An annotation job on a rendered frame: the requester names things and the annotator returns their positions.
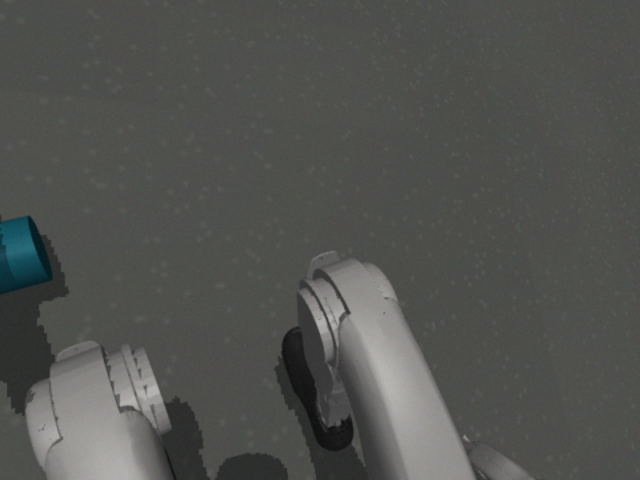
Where can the right robot hand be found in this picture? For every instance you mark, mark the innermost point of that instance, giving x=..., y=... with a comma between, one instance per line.
x=489, y=463

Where can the right robot foot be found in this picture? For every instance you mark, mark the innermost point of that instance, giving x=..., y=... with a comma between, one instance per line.
x=333, y=438

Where can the can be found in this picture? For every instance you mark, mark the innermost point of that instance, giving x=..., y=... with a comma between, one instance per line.
x=23, y=258

